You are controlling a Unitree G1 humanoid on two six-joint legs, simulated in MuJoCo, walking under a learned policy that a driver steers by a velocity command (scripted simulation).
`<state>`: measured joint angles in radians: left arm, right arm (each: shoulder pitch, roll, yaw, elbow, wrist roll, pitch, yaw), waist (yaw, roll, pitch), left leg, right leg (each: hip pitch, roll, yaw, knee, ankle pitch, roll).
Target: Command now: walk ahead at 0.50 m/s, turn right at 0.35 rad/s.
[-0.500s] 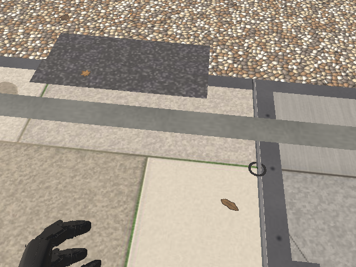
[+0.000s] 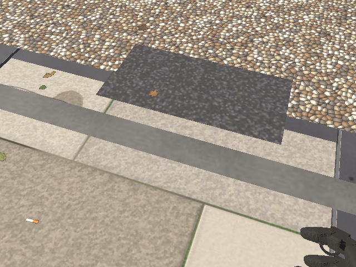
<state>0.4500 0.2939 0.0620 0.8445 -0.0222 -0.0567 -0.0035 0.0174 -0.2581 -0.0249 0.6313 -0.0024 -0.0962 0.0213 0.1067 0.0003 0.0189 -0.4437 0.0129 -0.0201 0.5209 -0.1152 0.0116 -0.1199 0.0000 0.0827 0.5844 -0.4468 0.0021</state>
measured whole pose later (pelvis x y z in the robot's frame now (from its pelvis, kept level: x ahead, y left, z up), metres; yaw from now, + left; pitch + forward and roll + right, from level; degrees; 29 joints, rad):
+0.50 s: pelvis +0.24 -0.06 -0.01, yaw -17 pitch +2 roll +2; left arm 0.07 0.28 0.06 0.62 -0.02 -0.02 -0.05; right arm 0.33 -0.31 -0.08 0.86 0.02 -0.05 -0.01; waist -0.06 -0.02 0.05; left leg 0.03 0.11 0.26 0.56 -0.46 -0.06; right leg -0.52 -0.01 -0.05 0.63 -0.13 -0.10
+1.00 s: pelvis +0.52 -0.14 +0.00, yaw -27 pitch +2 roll -1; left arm 0.37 0.30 0.06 0.77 -0.01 -0.04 0.01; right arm 0.07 -0.28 -0.03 0.71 0.01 -0.10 0.05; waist 0.06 0.03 0.00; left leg -0.48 0.00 0.01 0.49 -0.03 0.05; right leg 0.02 0.08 0.12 0.40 -0.44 -0.05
